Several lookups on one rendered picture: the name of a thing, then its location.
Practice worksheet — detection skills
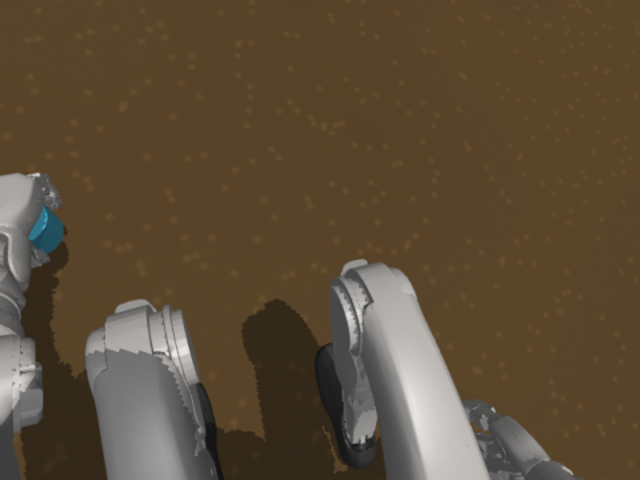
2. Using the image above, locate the right robot foot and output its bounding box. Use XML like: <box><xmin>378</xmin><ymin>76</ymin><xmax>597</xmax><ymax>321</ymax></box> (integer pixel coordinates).
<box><xmin>315</xmin><ymin>343</ymin><xmax>377</xmax><ymax>469</ymax></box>

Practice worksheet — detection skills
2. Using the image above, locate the left robot foot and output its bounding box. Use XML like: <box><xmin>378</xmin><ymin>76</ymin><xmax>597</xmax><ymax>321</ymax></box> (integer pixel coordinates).
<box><xmin>195</xmin><ymin>382</ymin><xmax>224</xmax><ymax>480</ymax></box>

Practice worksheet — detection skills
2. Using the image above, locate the right robot arm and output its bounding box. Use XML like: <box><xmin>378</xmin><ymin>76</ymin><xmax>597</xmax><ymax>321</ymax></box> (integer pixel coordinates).
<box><xmin>525</xmin><ymin>461</ymin><xmax>584</xmax><ymax>480</ymax></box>

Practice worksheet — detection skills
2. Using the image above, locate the tin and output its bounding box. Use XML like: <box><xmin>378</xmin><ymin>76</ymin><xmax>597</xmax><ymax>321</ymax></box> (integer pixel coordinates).
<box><xmin>28</xmin><ymin>205</ymin><xmax>64</xmax><ymax>254</ymax></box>

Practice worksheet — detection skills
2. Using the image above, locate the left robot hand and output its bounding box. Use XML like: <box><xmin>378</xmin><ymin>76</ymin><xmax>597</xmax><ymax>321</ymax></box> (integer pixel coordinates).
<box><xmin>0</xmin><ymin>173</ymin><xmax>62</xmax><ymax>268</ymax></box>

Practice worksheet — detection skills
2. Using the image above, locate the left robot arm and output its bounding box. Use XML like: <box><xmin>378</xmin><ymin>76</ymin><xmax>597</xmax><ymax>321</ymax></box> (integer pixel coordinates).
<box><xmin>0</xmin><ymin>226</ymin><xmax>43</xmax><ymax>480</ymax></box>

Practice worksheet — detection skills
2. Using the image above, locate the right robot hand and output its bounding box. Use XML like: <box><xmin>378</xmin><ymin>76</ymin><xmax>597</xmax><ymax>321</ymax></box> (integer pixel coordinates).
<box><xmin>461</xmin><ymin>399</ymin><xmax>552</xmax><ymax>480</ymax></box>

